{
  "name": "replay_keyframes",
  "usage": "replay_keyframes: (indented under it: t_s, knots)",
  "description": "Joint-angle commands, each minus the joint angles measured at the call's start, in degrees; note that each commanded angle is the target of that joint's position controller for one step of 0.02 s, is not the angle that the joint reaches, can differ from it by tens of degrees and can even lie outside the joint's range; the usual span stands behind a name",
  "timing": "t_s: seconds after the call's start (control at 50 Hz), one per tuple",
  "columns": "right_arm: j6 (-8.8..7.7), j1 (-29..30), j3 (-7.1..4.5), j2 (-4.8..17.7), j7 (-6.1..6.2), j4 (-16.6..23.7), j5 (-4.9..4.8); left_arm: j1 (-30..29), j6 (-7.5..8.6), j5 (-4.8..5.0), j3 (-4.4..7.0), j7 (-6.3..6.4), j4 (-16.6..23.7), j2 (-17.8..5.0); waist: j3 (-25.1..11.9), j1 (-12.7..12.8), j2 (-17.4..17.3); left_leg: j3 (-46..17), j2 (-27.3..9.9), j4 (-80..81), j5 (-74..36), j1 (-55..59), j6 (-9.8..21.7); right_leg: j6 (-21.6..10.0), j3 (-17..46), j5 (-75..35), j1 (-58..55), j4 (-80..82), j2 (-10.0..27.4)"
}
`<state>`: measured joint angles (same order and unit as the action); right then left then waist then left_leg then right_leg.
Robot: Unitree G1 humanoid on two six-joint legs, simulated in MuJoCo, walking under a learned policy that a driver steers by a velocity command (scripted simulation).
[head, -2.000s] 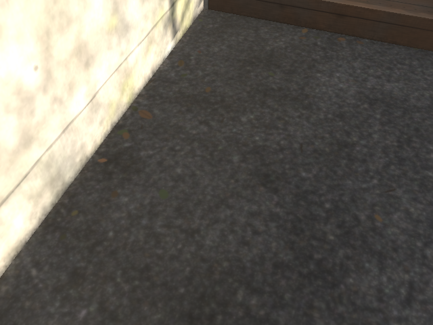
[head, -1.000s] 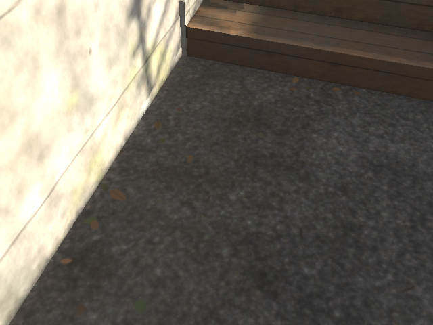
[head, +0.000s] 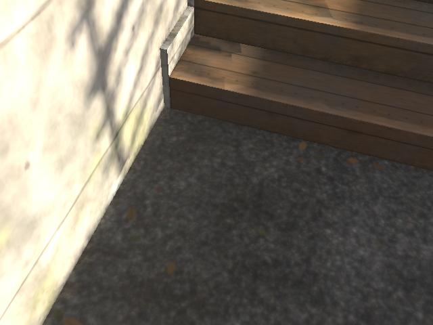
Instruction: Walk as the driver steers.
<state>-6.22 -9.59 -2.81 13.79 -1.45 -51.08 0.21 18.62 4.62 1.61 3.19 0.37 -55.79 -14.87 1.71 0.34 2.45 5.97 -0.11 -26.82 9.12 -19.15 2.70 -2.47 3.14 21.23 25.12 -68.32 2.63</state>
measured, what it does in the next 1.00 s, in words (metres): walks ahead, turning right: right foot, then left foot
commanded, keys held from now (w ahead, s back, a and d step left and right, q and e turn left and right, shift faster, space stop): w+e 0.66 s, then e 0.12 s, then no key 0.20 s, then q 0.02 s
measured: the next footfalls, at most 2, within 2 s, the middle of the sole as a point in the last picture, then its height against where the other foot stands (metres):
right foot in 0.42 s outside the picture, level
left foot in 0.90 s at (253, 260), level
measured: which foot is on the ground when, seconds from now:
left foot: down 0.00-0.44, up 0.46-0.88, down 0.90-1.00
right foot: up 0.00-0.40, down 0.42-0.92, up 0.94-1.00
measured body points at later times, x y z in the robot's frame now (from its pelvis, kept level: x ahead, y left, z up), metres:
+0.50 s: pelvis +0.26 -0.08 -0.02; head +0.30 -0.10 +0.43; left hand +0.50 +0.13 -0.12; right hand +0.23 -0.36 -0.16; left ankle +0.12 +0.10 -0.64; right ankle +0.33 -0.17 -0.74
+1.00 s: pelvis +0.50 -0.13 -0.01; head +0.54 -0.14 +0.44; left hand +0.72 +0.07 -0.13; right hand +0.54 -0.44 -0.10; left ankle +0.65 -0.10 -0.74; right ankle +0.35 -0.18 -0.68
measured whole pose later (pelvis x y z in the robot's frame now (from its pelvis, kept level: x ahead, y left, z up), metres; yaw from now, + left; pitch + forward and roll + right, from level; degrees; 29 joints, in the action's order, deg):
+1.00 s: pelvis +0.50 -0.13 -0.01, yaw -31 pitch +2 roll +0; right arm -5.5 -3.0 -2.0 14.1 -0.8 -45.0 1.6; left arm 15.0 0.5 -0.8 4.1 1.9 -43.5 -16.8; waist 2.8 1.6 1.3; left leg -0.5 2.2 -28.1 4.4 -25.5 1.4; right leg -0.5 10.3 33.7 17.8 -58.5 -7.2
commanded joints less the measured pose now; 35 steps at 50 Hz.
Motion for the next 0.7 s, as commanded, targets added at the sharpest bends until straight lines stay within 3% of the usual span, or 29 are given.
replay_keyframes:
  t_s: [0.02, 0.08, 0.12, 0.18, 0.24, 0.26, 0.32, 0.34, 0.38, 0.4, 0.42, 0.44, 0.46, 0.48, 0.5, 0.52, 0.54, 0.56, 0.62, 0.7]
  knots:
    - [-1.12, -1.6, -0.87, 4.9, 0.18, 0.8, 0.78, 3.8, -1.3, 0.17, 1.0, 0.41, 2.5, -1.7, -2.5, 0.3, -8.3, -12.4, -15.1, 18.4, -3.1, 7.2, 7.3, -0.2, 3.0, -6.0, 8.0, -1.4, 5.9]
    - [-1.33, -3.3, -1.3, 6.3, 0.98, -0.6, 1.03, 1.3, -2.45, -0.16, 1.51, 0.66, 4.6, -2.0, -0.2, 0.9, -7.2, -6.4, -15.0, 20.0, -7.0, 7.4, 7.6, 0.3, 4.1, -12.2, 13.6, 1.1, 6.2]
    - [-1.01, -4.7, -1.35, 6.7, 1.68, -1.3, 1.12, -1.7, -2.39, -0.56, 1.81, 0.43, 6.1, -2.3, 0.7, 0.3, -6.4, -3.8, -14.9, 20.2, -8.2, 9.5, 7.3, 0.9, 4.5, -17.2, 17.4, 5.4, 6.0]
    - [-0.53, -6.5, -1.34, 7.3, 2.21, -2.0, 0.85, -6.4, -2.04, -0.75, 1.79, -0.6, 8.4, -1.7, 1.6, -0.7, -5.6, 0.2, -14.6, 19.7, -11.8, 12.4, 6.2, 0.9, 2.8, -23.7, 18.3, 14.8, 4.9]
    - [0.22, -9.1, -1.63, 8.6, 2.78, -2.5, 0.5, -12.9, -1.85, -0.98, 1.16, -1.95, 11.3, -0.6, 3.5, -3.2, -4.7, 3.0, -15.9, 19.2, -12.2, 16.7, 5.8, 0.5, -1.1, -25.4, 19.2, 22.5, 4.6]
    - [0.76, -9.0, -1.97, 9.9, 3.04, -2.4, 0.46, -15.7, -1.74, -0.79, 0.98, -2.35, 12.6, -0.5, 4.4, -4.1, -4.3, 3.7, -16.1, 19.1, -12.3, 17.9, 5.6, 0.4, -2.1, -24.9, 19.4, 25.0, 4.6]
    - [1.96, -11.0, -2.56, 10.6, 3.61, -3.2, -0.98, -19.1, -1.65, -0.35, 0.51, -3.48, 15.6, 0.1, 5.4, -4.9, -4.7, 4.6, -18.3, 15.9, -15.7, 24.1, 5.3, -0.8, -5.2, -19.0, 19.9, 30.0, 3.6]
    - [2.3, -10.7, -2.76, 10.9, 3.34, -3.1, -0.77, -18.5, -1.77, -0.21, 0.68, -3.8, 16.0, -0.2, 4.9, -4.1, -5.5, 6.0, -18.2, 13.9, -22.4, 24.7, 4.9, -1.9, -6.9, -16.8, 17.2, 30.3, 2.4]
    - [2.83, -8.3, -3.44, 12.7, 3.37, -2.1, -1.23, -14.1, -2.09, -0.32, 1.93, -4.02, 16.3, -2.9, 0.9, -0.5, -7.9, 7.8, -18.0, 5.2, -43.7, 25.1, 3.6, -4.5, -10.4, -10.9, 7.9, 30.1, -1.7]
    - [3.23, -7.0, -3.61, 13.3, 3.41, -1.7, -1.4, -7.9, -2.16, -0.11, 3.17, -3.98, 15.2, -5.3, -2.7, 3.4, -8.3, 8.7, -17.1, -4.0, -51.0, 24.1, 2.7, -6.1, -11.6, -9.9, -0.5, 31.3, -4.4]
    - [3.32, -6.0, -3.41, 13.0, 3.33, -1.2, -1.6, 1.5, -2.23, -0.04, 5.24, -3.26, 12.8, -9.1, -7.9, 8.4, -6.7, 9.6, -14.5, -17.1, -47.5, 18.4, 0.6, -8.5, -10.7, -14.0, -15.1, 35.9, -6.8]
    - [2.57, -7.2, -2.23, 9.4, 3.04, 0.6, 0.13, 8.1, -2.8, -0.1, 7.06, -1.71, 11.3, -15.2, -12.8, 9.0, 3.7, 9.3, -10.8, -36.5, -17.9, 1.9, -2.1, -12.0, 6.4, -15.7, -31.8, 37.1, 3.9]
    - [0.15, -11.1, -0.33, 3.0, 2.37, 3.7, 0.12, 3.8, -2.03, -0.38, 6.98, -1.64, 13.6, -18.7, -19.8, 2.1, 13.6, -1.5, 2.3, -55.4, 24.7, -19.8, -5.0, -23.8, 42.0, -7.6, -46.4, 47.4, 16.7]
    - [-2.36, -4.0, -1.38, 8.5, 1.54, 4.9, -2.32, 6.0, -1.37, -0.82, 5.48, -2.11, 13.6, -13.7, -21.2, 6.6, 5.4, -11.7, -0.2, -57.8, 22.8, -25.5, -3.1, -21.6, 42.6, -7.0, -46.8, 52.4, 17.0]
    - [-3.26, -0.3, -1.51, 8.9, 1.35, 6.4, -3.63, 4.0, -0.71, -1.02, 4.7, -2.05, 13.4, -10.8, -14.0, 5.8, 3.9, -10.9, -2.7, -55.0, 17.8, -28.5, -1.5, -18.6, 32.9, -11.5, -41.2, 51.5, 14.9]
    - [-3.29, -0.2, -1.37, 7.9, 1.58, 5.7, -2.4, -0.1, -0.38, -0.67, 3.99, -2.26, 14.0, -8.6, -9.2, 2.8, -1.6, -10.8, -5.3, -49.4, 13.2, -25.7, -1.0, -16.4, 25.1, -16.3, -31.8, 51.5, 11.9]
    - [-2.7, -0.6, -2.09, 8.9, 1.91, 5.1, -1.02, -4.0, -0.28, -0.82, 3.31, -2.18, 15.1, -6.4, -7.2, 0.7, -2.0, -10.7, -7.1, -44.4, 10.9, -21.4, -1.2, -14.8, 20.1, -20.6, -24.5, 52.0, 9.8]
    - [-1.7, -1.9, -2.45, 9.1, 1.74, 4.9, -0.77, -6.1, -0.31, -1.25, 2.82, -1.95, 16.2, -5.4, -6.1, -1.0, -1.6, -11.0, -8.0, -42.2, 9.3, -17.9, -1.5, -14.3, 17.7, -22.5, -19.8, 53.5, 8.2]
    - [0.18, -0.9, -2.43, 7.4, 1.85, 6.2, 0.44, -4.8, 0.16, -0.87, 3.3, -1.07, 16.3, -7.9, -4.6, -2.0, -1.8, -9.6, -7.3, -34.4, 5.3, -16.2, -4.2, -15.0, 14.3, -28.3, -13.9, 55.7, 6.7]
    - [0.24, 8.2, -1.78, 5.8, 2.05, 9.2, 0.78, -2.0, -0.51, -0.73, 3.67, 0.4, 15.9, -9.3, -1.7, 0.4, 0.5, -8.2, -3.5, -16.7, -7.0, -15.9, -6.1, -11.8, 9.4, -34.0, -11.2, 53.9, 2.7]
Keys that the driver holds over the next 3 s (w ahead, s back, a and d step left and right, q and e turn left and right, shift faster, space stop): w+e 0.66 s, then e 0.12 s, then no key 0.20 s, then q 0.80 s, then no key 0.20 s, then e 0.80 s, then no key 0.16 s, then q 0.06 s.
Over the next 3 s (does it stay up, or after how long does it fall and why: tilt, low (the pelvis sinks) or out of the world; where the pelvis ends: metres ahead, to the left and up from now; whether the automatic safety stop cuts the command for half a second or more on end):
stays up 0.58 -0.20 0.00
